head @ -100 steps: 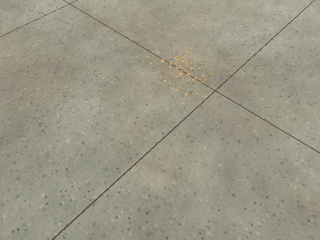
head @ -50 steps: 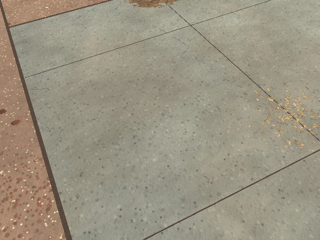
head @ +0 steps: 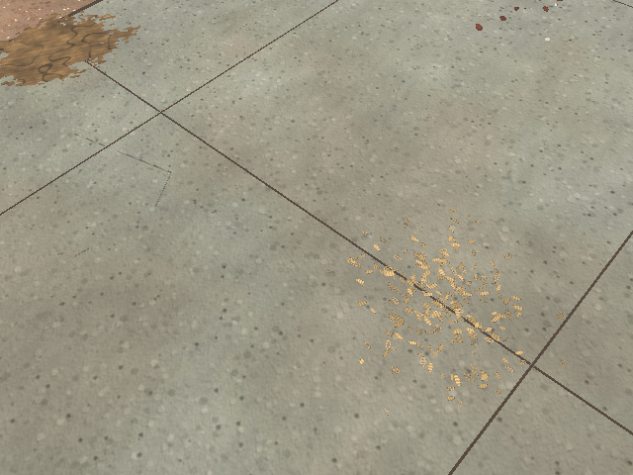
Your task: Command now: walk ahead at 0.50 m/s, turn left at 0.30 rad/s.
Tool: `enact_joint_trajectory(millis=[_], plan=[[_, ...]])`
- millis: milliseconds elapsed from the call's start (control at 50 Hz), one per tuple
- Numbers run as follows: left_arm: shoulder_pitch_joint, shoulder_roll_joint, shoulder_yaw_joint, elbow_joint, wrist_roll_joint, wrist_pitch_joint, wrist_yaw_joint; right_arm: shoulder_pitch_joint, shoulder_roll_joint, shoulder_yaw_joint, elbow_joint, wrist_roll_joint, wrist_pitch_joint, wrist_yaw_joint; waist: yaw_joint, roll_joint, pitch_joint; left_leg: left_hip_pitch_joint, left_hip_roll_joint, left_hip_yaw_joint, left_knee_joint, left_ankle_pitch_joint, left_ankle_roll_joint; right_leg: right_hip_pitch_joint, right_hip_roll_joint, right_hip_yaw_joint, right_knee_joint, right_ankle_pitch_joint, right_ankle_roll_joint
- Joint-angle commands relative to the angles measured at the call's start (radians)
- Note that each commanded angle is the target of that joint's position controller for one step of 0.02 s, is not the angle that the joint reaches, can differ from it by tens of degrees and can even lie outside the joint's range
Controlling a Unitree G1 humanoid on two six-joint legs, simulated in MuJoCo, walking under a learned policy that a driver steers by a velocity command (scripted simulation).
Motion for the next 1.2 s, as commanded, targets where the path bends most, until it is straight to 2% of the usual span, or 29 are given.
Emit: enact_joint_trajectory(millis=[20,120,260,320,340,360,380,400,420,440,460,480,500,520,580,680,780,840,860,880,900,920,940,960,980,1020,1060,1120,1200], plan=[[0.007,0.104,0.039,-0.021,0.005,-0.042,0.002,0.05,-0.047,-0.02,-0.048,-0.002,0.019,-0.007,-0.001,-0.128,-0.071,-0.124,0.063,-0.052,0.015,0.105,-0.016,0.129,-0.268,0.204,-0.313,0.116,-0.157],[0.025,0.129,0.052,0.029,0.012,-0.048,0.023,-0.065,-0.028,-0.016,-0.087,-0.011,0.022,0.0,0.014,-0.093,-0.005,-0.207,0.053,-0.063,-0.225,0.339,-0.027,0.167,-0.24,0.026,-0.346,0.205,-0.131],[0.113,0.192,0.077,0.09,-0.019,-0.011,0.037,-0.271,-0.015,0.001,-0.183,-0.015,0.017,0.045,0.087,-0.058,0.061,-0.253,0.029,0.045,-0.483,0.34,0.03,0.351,-0.298,-0.077,-0.305,0.276,-0.108],[0.099,0.228,0.087,0.093,-0.031,0.013,0.043,-0.25,-0.045,-0.015,-0.21,-0.015,0.022,0.055,0.045,-0.093,0.006,-0.156,-0.039,0.121,-0.503,0.201,0.081,0.418,-0.305,-0.114,-0.156,0.648,-0.078],[0.088,0.241,0.09,0.09,-0.034,0.022,0.046,-0.184,-0.071,-0.03,-0.202,-0.012,0.027,0.054,0.003,-0.109,-0.047,-0.058,-0.081,0.152,-0.497,0.153,0.104,0.418,-0.296,-0.127,-0.042,0.81,-0.064],[0.07,0.242,0.088,0.085,-0.04,0.03,0.048,-0.054,-0.112,-0.056,-0.173,-0.008,0.029,0.047,-0.076,-0.101,-0.119,0.124,-0.131,0.171,-0.54,0.169,0.136,0.368,-0.266,-0.152,0.144,0.867,-0.038],[0.077,0.22,0.076,0.076,-0.033,0.027,0.051,0.115,-0.182,-0.093,-0.13,-0.006,0.037,0.03,-0.156,-0.052,-0.209,0.414,-0.13,0.096,-0.585,0.212,0.179,0.189,-0.223,-0.159,0.407,0.698,0.006],[0.153,0.078,0.035,0.027,0.01,0.008,0.044,0.132,-0.301,-0.116,-0.124,0.001,0.04,0.012,-0.065,0.218,-0.264,0.734,0.125,-0.404,-0.641,0.126,0.334,-0.253,-0.054,-0.129,0.776,-0.165,0.082],[0.118,0.095,0.022,0.005,-0.013,-0.034,0.033,0.13,-0.275,-0.099,-0.171,-0.011,0.018,0.022,-0.08,0.165,-0.439,0.862,0.259,-0.837,-0.825,-0.045,0.456,-0.427,0.057,0.138,0.955,-0.453,0.087],[0.002,0.17,0.041,-0.022,-0.054,-0.059,0.022,0.106,-0.197,-0.078,-0.165,-0.018,0.001,0.027,-0.117,0.071,-0.326,0.809,0.239,-0.715,-0.871,-0.013,0.389,-0.527,-0.006,0.199,0.953,-0.366,0.062],[-0.027,0.163,0.036,-0.034,-0.054,-0.073,0.022,0.063,-0.165,-0.069,-0.164,-0.014,-0.009,0.027,-0.085,0.031,-0.219,0.679,0.196,-0.576,-0.864,0.059,0.349,-0.524,-0.051,0.19,0.872,-0.277,0.04],[-0.026,0.16,0.038,-0.02,-0.027,-0.078,0.03,-0.009,-0.131,-0.059,-0.173,-0.013,-0.011,0.025,-0.037,-0.027,-0.153,0.537,0.153,-0.468,-0.86,0.175,0.313,-0.466,-0.09,0.186,0.779,-0.216,0.041],[-0.013,0.173,0.047,-0.012,-0.008,-0.071,0.034,-0.055,-0.098,-0.047,-0.19,-0.022,-0.012,0.02,-0.003,-0.014,-0.127,0.438,0.119,-0.393,-0.874,0.287,0.298,-0.391,-0.113,0.191,0.714,-0.173,0.047],[0.002,0.173,0.05,-0.01,-0.003,-0.059,0.031,-0.073,-0.094,-0.044,-0.203,-0.03,-0.012,0.016,0.018,0.004,-0.119,0.378,0.103,-0.365,-0.893,0.35,0.298,-0.34,-0.118,0.19,0.684,-0.148,0.057],[-0.012,0.129,0.04,-0.021,0.008,-0.032,0.03,-0.054,-0.127,-0.052,-0.197,-0.023,-0.015,-0.002,0.027,-0.008,-0.093,0.272,0.07,-0.273,-0.92,0.481,0.3,-0.309,-0.105,0.155,0.547,-0.081,0.104],[-0.185,0.081,0.014,-0.06,-0.002,-0.035,0.016,0.005,-0.137,-0.054,-0.172,-0.017,-0.001,-0.025,-0.045,0.046,-0.056,0.202,-0.006,-0.18,-0.912,0.343,0.221,-0.224,-0.04,0.125,0.168,0.254,0.131],[-0.249,0.122,0.024,-0.082,-0.013,-0.055,-0.008,0.083,-0.127,-0.048,-0.125,-0.016,0.003,-0.025,-0.072,0.062,-0.036,0.345,0.08,-0.272,-0.838,0.295,0.202,-0.226,-0.034,0.149,0.048,0.243,0.077],[-0.145,0.154,0.04,-0.057,-0.014,-0.061,-0.007,0.054,-0.136,-0.051,-0.121,-0.022,0.012,-0.025,-0.008,0.097,-0.055,0.424,0.099,-0.268,-0.735,0.526,0.174,-0.137,-0.014,0.105,0.009,0.131,0.014],[-0.037,0.184,0.057,-0.025,-0.009,-0.062,-0.003,0.049,-0.115,-0.043,-0.124,-0.027,0.013,-0.024,0.042,0.075,-0.131,0.419,0.048,-0.217,-0.592,0.667,0.151,0.014,-0.009,0.095,0.002,0.15,-0.023],[0.119,0.227,0.066,-0.003,0.001,-0.062,-0.001,0.057,-0.082,-0.025,-0.143,-0.042,0.015,-0.027,0.1,-0.009,-0.283,0.304,-0.01,-0.157,-0.329,0.543,0.117,0.27,-0.139,0.26,0.033,0.18,-0.094],[0.206,0.309,0.09,0.031,0.002,-0.052,-0.011,0.193,-0.021,-0.008,-0.15,-0.025,0.001,-0.025,0.054,-0.311,-0.385,-0.073,-0.171,-0.055,0.03,0.05,0.023,0.597,-0.33,0.717,-0.056,-0.022,-0.267],[0.21,0.223,0.066,0.036,-0.031,-0.049,-0.023,0.164,-0.075,-0.009,-0.149,-0.026,-0.012,-0.021,0.073,-0.285,-0.348,-0.237,-0.149,-0.113,0.116,-0.204,0.022,0.621,-0.348,0.907,-0.175,-0.254,-0.267],[0.144,0.171,0.051,0.023,-0.037,-0.044,-0.02,0.043,-0.129,-0.025,-0.169,-0.013,-0.021,-0.015,0.085,-0.182,-0.195,-0.307,-0.092,-0.109,0.145,-0.125,0.029,0.504,-0.323,0.787,-0.185,-0.294,-0.225],[0.097,0.163,0.045,0.008,-0.022,-0.034,-0.017,-0.039,-0.12,-0.02,-0.187,-0.019,-0.031,-0.015,0.08,-0.088,-0.122,-0.291,-0.062,-0.08,0.109,-0.056,0.033,0.382,-0.278,0.678,-0.198,-0.205,-0.201],[0.074,0.154,0.041,0.005,-0.016,-0.028,-0.015,-0.081,-0.109,-0.022,-0.202,-0.036,-0.041,-0.013,0.063,-0.054,-0.064,-0.285,-0.037,-0.067,0.04,-0.01,0.027,0.29,-0.244,0.608,-0.213,-0.092,-0.201],[0.064,0.135,0.033,0.002,-0.01,-0.027,-0.007,-0.065,-0.083,-0.022,-0.205,-0.05,-0.046,-0.011,0.025,-0.104,-0.079,-0.196,-0.011,-0.06,-0.075,0.045,0.01,0.222,-0.183,0.523,-0.237,0.065,-0.193],[0.079,0.145,0.036,0.009,-0.02,-0.025,0.003,-0.067,-0.059,-0.016,-0.209,-0.053,-0.042,-0.012,0.017,-0.125,-0.089,-0.171,-0.017,-0.035,-0.172,0.045,-0.019,0.184,-0.167,0.47,-0.249,0.15,-0.208],[0.109,0.186,0.051,0.023,-0.029,-0.015,0.024,-0.172,-0.028,-0.001,-0.234,-0.051,-0.04,-0.014,0.043,-0.112,-0.062,-0.134,-0.037,-0.02,-0.38,0.184,-0.054,0.114,-0.14,0.407,-0.261,0.176,-0.196],[0.176,0.196,0.056,0.045,-0.036,0.005,0.038,-0.294,-0.025,0.003,-0.256,-0.036,-0.052,-0.001,0.088,-0.118,-0.053,-0.03,-0.086,-0.024,-0.572,0.381,-0.069,0.07,-0.119,0.4,-0.233,0.134,-0.161]])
